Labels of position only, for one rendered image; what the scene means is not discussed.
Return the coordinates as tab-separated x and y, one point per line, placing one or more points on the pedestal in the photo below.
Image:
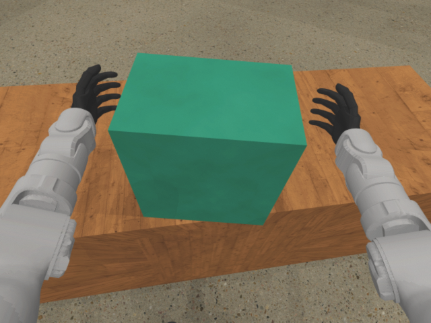
314	218

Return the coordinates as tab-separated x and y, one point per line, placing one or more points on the carton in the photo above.
208	139

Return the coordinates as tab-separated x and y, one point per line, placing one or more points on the robot right hand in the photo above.
345	111

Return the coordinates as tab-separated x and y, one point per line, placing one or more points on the robot left hand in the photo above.
87	90

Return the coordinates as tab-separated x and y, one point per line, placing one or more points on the robot left upper arm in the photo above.
35	244

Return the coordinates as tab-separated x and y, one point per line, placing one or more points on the robot right upper arm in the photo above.
400	267

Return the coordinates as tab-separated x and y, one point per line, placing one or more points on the right robot forearm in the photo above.
384	206

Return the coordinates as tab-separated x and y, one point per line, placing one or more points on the left robot forearm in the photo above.
53	176

